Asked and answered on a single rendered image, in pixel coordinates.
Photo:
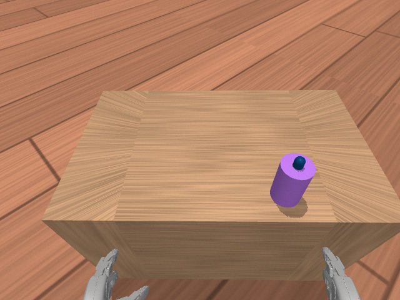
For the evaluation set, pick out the right robot hand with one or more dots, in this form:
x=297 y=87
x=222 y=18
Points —
x=338 y=285

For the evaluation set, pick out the bottle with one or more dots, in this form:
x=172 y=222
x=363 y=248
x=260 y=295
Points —
x=292 y=178

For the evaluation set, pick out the left robot hand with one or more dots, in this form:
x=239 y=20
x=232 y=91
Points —
x=99 y=286

